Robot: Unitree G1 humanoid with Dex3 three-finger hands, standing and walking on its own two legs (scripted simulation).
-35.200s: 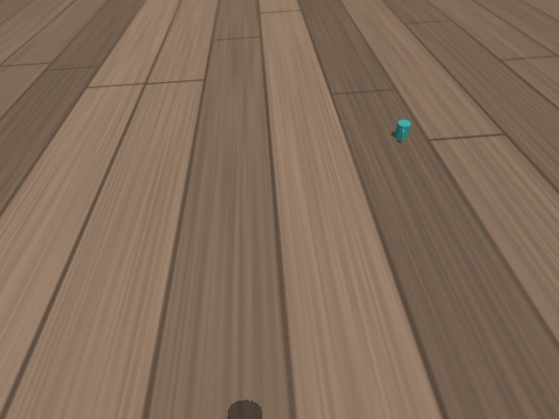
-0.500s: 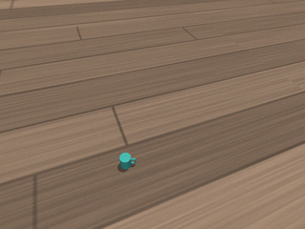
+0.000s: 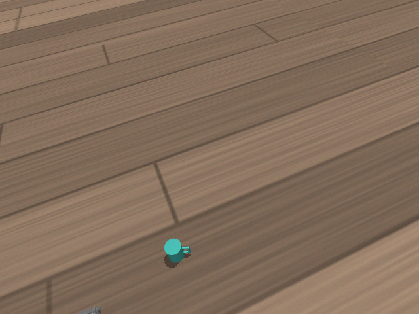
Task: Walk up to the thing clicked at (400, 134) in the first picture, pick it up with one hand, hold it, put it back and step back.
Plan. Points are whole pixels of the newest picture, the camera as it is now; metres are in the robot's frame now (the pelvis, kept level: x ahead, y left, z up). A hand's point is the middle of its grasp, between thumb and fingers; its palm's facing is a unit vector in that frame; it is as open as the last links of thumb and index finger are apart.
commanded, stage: walk up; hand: left
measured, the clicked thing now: (178, 250) +0.55 +0.24 -0.72
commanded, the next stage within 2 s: none
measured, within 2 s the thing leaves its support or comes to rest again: neither
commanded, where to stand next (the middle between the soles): +0.22 +0.04 m, yaw +1 degrees
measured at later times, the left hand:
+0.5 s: hand out of the picture +0.16 +0.24 -0.16, palm faces -0.03 -0.95 -0.32, open 7.3 cm
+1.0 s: hand out of the picture +0.17 +0.27 -0.15, palm faces +0.01 -0.89 -0.46, open 7.3 cm
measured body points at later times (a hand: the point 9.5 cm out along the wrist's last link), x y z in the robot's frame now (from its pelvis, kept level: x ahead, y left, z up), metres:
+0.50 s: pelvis +0.11 -0.03 -0.01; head +0.14 -0.01 +0.44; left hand +0.16 +0.28 -0.14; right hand +0.20 -0.34 -0.10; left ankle +0.16 +0.11 -0.73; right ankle +0.13 -0.17 -0.70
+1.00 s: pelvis +0.13 -0.03 -0.02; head +0.16 -0.03 +0.43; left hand +0.17 +0.31 -0.12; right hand +0.23 -0.33 -0.14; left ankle +0.13 +0.12 -0.73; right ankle +0.16 -0.17 -0.73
